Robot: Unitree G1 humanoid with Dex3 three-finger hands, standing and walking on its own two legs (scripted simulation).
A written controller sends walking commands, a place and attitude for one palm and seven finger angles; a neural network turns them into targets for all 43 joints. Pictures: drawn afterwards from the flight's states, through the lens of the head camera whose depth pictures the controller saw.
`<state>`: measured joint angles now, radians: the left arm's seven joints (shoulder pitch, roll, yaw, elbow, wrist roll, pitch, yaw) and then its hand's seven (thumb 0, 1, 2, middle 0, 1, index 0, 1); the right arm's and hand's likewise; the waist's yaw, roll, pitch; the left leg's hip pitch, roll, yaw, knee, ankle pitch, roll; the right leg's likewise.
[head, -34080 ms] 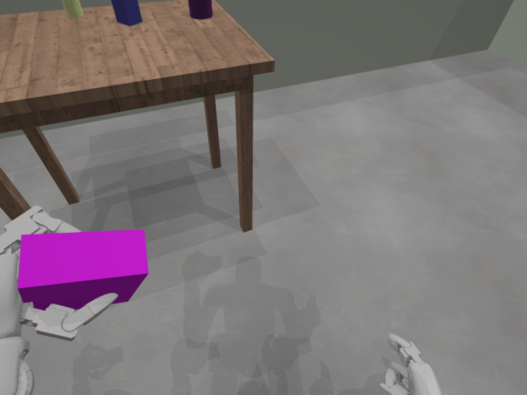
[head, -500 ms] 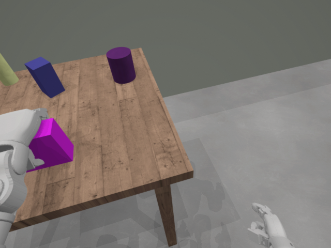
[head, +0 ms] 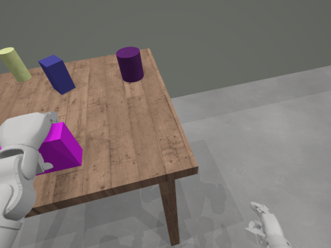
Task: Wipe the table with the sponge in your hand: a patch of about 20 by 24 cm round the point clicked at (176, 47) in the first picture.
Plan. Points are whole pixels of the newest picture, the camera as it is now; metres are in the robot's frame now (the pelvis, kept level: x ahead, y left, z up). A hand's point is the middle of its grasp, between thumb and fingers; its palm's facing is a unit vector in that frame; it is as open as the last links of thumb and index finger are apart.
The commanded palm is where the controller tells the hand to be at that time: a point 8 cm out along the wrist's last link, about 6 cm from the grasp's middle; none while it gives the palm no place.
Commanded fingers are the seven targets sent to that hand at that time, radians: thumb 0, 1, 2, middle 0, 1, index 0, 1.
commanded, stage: lift the sponge slowly off the table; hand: left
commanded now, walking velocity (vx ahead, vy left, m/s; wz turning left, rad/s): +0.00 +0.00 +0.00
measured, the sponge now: (47, 155) +0.26 +0.33 +0.11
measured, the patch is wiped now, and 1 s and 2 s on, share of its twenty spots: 1.00 1.00 1.00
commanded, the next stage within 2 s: bring the sponge back beside the body in 1.78 s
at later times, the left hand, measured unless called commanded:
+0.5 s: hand (41, 140) +0.26 +0.32 +0.16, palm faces +0.06 -0.01 -1.00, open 9.5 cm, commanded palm +0.23 +0.32 +0.23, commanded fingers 0.00 0.10 1.30 -1.20 -1.60 -1.20 -1.60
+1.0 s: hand (31, 131) +0.26 +0.32 +0.19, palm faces +0.08 +0.01 -1.00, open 9.5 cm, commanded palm +0.23 +0.32 +0.27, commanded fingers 0.00 0.10 1.30 -1.20 -1.60 -1.20 -1.60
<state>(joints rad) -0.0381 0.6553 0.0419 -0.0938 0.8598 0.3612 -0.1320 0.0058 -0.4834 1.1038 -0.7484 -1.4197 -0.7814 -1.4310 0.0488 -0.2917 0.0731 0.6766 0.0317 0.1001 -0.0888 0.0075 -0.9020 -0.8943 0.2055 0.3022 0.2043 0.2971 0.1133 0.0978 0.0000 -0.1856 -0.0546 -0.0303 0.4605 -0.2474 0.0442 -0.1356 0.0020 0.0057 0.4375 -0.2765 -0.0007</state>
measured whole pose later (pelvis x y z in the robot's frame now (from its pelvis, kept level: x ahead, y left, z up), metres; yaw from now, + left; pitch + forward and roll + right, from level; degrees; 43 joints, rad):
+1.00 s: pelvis -0.02 -0.01 +0.00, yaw +1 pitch -4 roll +0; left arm -0.23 0.72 0.03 -0.02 0.83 0.33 -0.22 -0.01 -0.50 1.10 -0.78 -1.38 -0.81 -1.40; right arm 0.03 -0.30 0.08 0.69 0.04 0.08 -0.11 0.01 -0.90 -0.89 0.21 0.30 0.20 0.30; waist 0.13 0.10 0.02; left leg -0.17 -0.04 -0.05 0.45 -0.21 0.02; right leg -0.12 0.02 -0.02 0.43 -0.25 -0.02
